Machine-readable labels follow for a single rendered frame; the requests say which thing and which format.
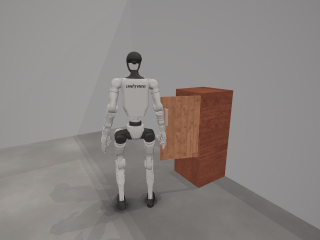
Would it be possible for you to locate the robot right upper arm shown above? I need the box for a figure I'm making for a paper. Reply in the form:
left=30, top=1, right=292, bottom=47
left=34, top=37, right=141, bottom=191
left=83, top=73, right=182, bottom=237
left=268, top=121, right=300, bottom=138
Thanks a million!
left=147, top=78, right=163, bottom=112

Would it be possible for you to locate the left robot hand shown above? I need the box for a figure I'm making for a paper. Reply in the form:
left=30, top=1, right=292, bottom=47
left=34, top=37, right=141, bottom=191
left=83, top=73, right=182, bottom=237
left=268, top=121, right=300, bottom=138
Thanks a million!
left=101, top=134, right=112, bottom=153

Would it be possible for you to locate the right robot hand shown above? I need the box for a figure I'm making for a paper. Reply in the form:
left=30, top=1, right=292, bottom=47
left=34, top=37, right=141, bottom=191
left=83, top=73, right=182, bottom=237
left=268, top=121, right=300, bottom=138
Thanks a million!
left=156, top=131, right=167, bottom=149

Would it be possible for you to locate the handle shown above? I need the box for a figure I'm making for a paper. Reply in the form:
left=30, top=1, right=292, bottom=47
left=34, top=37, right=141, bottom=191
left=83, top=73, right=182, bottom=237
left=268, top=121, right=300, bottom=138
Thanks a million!
left=165, top=108, right=168, bottom=126

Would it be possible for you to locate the robot left forearm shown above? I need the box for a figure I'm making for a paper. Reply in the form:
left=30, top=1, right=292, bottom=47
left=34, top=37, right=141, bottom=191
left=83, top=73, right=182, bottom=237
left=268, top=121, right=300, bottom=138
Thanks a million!
left=102, top=104, right=115, bottom=136

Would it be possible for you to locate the robot right shin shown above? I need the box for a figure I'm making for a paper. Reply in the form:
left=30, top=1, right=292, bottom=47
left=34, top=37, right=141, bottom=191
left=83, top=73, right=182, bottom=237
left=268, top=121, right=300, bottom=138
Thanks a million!
left=146, top=159, right=154, bottom=199

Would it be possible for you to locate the robot torso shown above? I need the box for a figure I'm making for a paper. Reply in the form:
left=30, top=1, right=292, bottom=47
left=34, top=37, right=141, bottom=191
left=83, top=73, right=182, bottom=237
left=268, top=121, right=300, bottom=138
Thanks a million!
left=121, top=76, right=149, bottom=140

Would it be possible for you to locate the cupboard door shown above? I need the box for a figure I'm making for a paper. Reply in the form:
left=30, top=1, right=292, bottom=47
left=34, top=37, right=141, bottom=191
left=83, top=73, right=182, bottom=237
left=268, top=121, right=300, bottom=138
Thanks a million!
left=160, top=95, right=201, bottom=161

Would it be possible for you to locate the robot left upper arm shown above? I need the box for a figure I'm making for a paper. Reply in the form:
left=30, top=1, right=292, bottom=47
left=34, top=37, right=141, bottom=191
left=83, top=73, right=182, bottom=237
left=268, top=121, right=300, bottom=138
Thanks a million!
left=108, top=78, right=123, bottom=113

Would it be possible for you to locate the robot right forearm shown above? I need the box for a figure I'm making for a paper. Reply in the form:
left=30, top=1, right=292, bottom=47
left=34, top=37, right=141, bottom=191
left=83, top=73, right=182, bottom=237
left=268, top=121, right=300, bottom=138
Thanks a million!
left=156, top=103, right=166, bottom=132

